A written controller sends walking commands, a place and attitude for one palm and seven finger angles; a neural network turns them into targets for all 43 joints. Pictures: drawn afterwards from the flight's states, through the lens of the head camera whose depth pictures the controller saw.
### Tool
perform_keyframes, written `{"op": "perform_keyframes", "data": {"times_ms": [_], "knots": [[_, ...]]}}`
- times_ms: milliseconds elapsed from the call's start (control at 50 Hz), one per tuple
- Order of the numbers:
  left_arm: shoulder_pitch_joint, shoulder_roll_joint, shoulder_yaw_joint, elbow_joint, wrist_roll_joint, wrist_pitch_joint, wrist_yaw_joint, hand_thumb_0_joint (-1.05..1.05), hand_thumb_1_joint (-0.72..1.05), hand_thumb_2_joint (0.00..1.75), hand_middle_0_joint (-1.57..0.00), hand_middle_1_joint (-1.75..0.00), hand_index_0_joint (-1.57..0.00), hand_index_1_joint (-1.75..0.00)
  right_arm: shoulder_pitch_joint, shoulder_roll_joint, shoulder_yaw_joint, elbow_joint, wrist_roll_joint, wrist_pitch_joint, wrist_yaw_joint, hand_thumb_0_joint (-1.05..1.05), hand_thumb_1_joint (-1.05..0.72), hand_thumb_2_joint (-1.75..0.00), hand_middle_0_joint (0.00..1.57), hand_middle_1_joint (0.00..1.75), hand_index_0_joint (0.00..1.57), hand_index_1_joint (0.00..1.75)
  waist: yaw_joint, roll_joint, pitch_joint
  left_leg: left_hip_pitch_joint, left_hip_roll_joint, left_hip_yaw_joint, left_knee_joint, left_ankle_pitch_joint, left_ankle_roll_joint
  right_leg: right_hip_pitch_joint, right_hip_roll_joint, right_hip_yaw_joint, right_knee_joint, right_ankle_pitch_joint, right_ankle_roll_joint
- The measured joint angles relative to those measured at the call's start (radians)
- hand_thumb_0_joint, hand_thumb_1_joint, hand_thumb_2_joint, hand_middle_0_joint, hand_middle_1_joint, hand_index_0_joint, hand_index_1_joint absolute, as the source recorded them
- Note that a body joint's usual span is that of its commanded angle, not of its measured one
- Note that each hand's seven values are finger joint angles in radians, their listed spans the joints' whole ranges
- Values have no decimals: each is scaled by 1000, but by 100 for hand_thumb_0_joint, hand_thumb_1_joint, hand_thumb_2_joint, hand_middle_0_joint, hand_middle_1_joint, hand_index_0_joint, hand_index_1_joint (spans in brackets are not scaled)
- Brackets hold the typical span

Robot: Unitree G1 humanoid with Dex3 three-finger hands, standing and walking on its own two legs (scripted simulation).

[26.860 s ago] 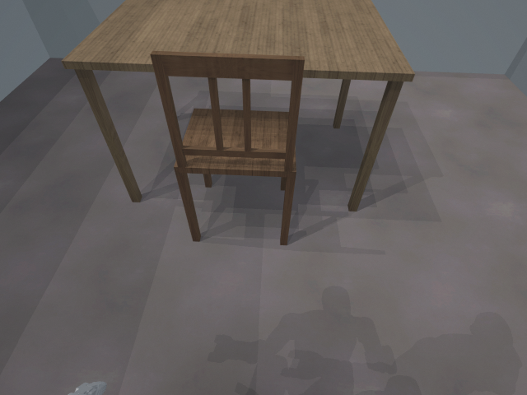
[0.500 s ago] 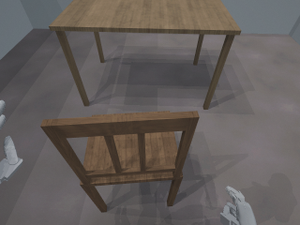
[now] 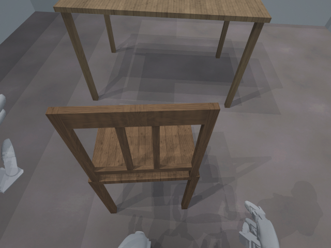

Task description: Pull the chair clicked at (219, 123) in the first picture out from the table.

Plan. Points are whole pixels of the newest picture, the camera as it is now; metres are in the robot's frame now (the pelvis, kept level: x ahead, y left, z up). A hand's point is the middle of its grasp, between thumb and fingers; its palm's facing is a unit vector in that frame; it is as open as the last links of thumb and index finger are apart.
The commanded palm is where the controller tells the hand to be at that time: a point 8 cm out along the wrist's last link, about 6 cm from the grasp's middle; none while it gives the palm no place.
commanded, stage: step back with the hand held close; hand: left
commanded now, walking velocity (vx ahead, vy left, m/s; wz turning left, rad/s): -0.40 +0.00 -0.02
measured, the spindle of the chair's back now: (125, 149) +0.40 +0.16 -0.07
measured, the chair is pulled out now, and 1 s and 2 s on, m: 0.63 0.63 0.63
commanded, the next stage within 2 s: stop stepping back and stand still in 0.34 s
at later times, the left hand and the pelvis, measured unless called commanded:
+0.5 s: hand (5, 216) +0.13 +0.22 +0.20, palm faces +0.30 -0.77 -0.56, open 7.4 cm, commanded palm +0.07 +0.27 +0.19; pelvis -0.09 -0.02 +0.01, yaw -3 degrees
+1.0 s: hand out of the picture +0.05 +0.24 +0.18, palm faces +0.40 -0.80 -0.44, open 7.4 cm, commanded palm -0.01 +0.28 +0.19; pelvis -0.15 -0.01 +0.01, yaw -2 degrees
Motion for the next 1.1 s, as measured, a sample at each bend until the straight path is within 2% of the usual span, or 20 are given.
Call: {"op": "perform_keyframes", "data": {"times_ms": [40, 80, 160, 220, 280, 340, 400, 460, 480, 520, 540, 620, 660, 740, 760, 800, 840, 920, 1020, 1100], "knots": [[-4, -7, -13, 2, 7, 2, 3, 1, 88, 90, -21, -30, -21, -30, 5, -5, -12, 22, -3, 19, 0, 1, -90, -90, 20, 30, 20, 30, -3, -20, -19, 2, -27, 1, 127, -57, -3, 6, -20, 6, -21, 12, 3], [-14, -6, -9, 14, 13, -1, 6, 1, 88, 90, -22, -30, -22, -30, 8, -9, -17, 35, -1, 35, -7, 1, -90, -90, 20, 30, 20, 30, -12, -41, -39, 45, -35, 8, 139, -82, 0, 8, -38, 9, -50, 30, 10], [-32, 14, 30, 34, 17, -11, 18, 1, 88, 90, -22, -30, -22, -30, -5, -21, -24, 12, 4, 44, -22, 1, -90, -90, 20, 30, 20, 30, -42, -51, -38, 193, -3, 7, -170, 37, 10, -27, -49, -7, -38, 43, 33], [-46, 27, 50, 53, 12, -11, 13, 1, 88, 90, -21, -30, -21, -30, -35, 15, -35, 15, -5, 29, -9, 1, -90, -90, 20, 30, 20, 30, -27, -100, 5, 196, -15, 35, -186, 47, 12, -86, -42, 32, 143, -94, 22], [-31, 8, 31, 23, 8, 9, 5, 1, 89, 90, -21, -30, -21, -30, -31, 35, -28, 9, -16, -9, 8, 1, -90, -90, 20, 30, 20, 30, -23, -76, 11, 188, 21, 26, -210, 75, 7, -86, -12, 13, 250, -170, 15], [-20, -1, 9, -50, 4, -1, -3, 1, 89, 90, -21, -30, -21, -30, -23, 48, -17, 4, -13, -38, 25, 1, -90, -90, 20, 30, 20, 30, -6, -58, 15, 183, 51, 27, -236, 105, -4, -19, -18, -14, 172, -128, -4], [-4, 32, 32, -87, -1, -29, -11, 1, 89, 90, -21, -30, -21, -30, -28, 62, -4, 8, -18, -48, 29, 1, -90, -90, 20, 30, 20, 30, 2, -53, 10, 162, 68, 38, -242, 127, -18, 61, -33, -19, 42, -86, -13], [-5, 72, 71, -57, -8, -46, -18, 1, 89, 90, -21, -30, -21, -30, -45, 69, 5, 12, -22, -44, 30, 1, -90, -90, 20, 30, 21, 30, 4, -44, 8, 121, 81, 47, -221, 142, -37, 132, -46, -23, -90, -43, 2], [-12, 70, 74, -33, -9, -49, -23, 1, 89, 90, -21, -30, -21, -30, -56, 63, 6, 14, -20, -37, 32, 1, -90, -90, 20, 30, 21, 30, 4, -23, 17, 106, 97, 43, -208, 146, -45, 140, -34, -32, -121, -59, 25], [-14, 52, 54, 14, -8, -35, -31, 1, 89, 90, -21, -30, -21, -30, -64, 39, 4, 12, -9, -11, 37, 1, -90, -90, 20, 30, 21, 30, -12, 35, 35, 89, 125, 14, -192, 147, -36, 146, 3, -52, -147, -21, 25], [-3, 46, 40, 29, -8, -22, -32, 1, 89, 90, -21, -30, -21, -30, -58, 28, 2, 9, -1, 4, 39, 1, -90, -90, 20, 30, 21, 30, -17, 42, 34, 80, 115, 5, -161, 111, -28, 138, 3, -51, -139, -8, 17], [75, 12, -17, 62, -11, 35, -24, 1, 88, 90, -21, -30, -21, -30, 12, -8, -13, 10, 31, 61, 22, 1, -90, -90, 20, 30, 21, 30, -35, -1, -24, 83, 14, 16, 61, -25, -5, 115, -44, -22, -112, -9, 6], [99, 3, -29, 79, -4, 52, -15, 1, 88, 90, -22, -30, -22, -30, 52, -29, -19, 15, 36, 73, 7, 1, -90, -90, 20, 30, 20, 30, -47, -21, -59, 135, -5, 33, 48, -44, 7, 113, -59, -21, -110, -8, 8], [62, -2, -35, 88, 11, 48, 1, 1, 88, 90, -22, -30, -22, -30, 118, -79, -38, 23, 34, 48, -21, 1, -90, -90, 20, 30, 20, 30, -59, -12, -89, 297, 11, 26, -232, 1, 33, 112, -52, -64, -94, -11, 15], [39, -2, -33, 91, 13, 41, 5, 1, 88, 90, -22, -30, -22, -30, 118, -78, -46, 35, 33, 40, -25, 1, -90, -90, 20, 30, 20, 30, -56, -27, -79, 309, 5, 24, -257, 23, 17, 115, -60, -67, -89, -11, 17], [14, -7, -23, 92, 16, 30, 8, 1, 88, 90, -22, -30, -22, -30, 117, -71, -50, 38, 35, 29, -24, 1, -90, -90, 20, 30, 20, 30, -39, -56, -60, 330, -6, 37, -275, 50, 4, 131, -71, -54, -105, 10, 24], [10, -9, -12, 95, 21, 22, 8, 1, 88, 90, -22, -30, -21, -30, 115, -66, -47, 23, 35, 18, -18, 1, -90, -90, 20, 30, 20, 30, -37, -59, -55, 333, -5, 44, -277, 60, 5, 141, -68, -48, -127, 32, 24], [-4, -9, -16, 112, 28, 14, 8, 1, 88, 90, -21, -30, -21, -30, 106, -44, -36, -2, 37, 0, -9, 1, -90, -90, 20, 30, 20, 30, -36, -43, -57, 320, -2, 46, -254, 59, 14, 144, -64, -45, -139, 52, 25], [-22, -34, -37, 146, 34, 22, 14, 1, 89, 90, -21, -30, -21, -30, 102, -6, -9, -8, 32, 4, -9, 1, -90, -90, 20, 30, 20, 30, -29, -12, -78, 294, 6, 41, -219, 31, 30, 132, -42, -29, -128, -5, 18], [-38, -42, -39, 146, 31, 37, 16, 1, 89, 90, -21, -30, -21, -30, 101, 17, 14, -3, 24, 7, -8, 1, -90, -90, 20, 30, 20, 30, -26, -14, -68, 285, 1, 32, -208, 51, 29, 134, -33, -12, -134, 32, 16]]}}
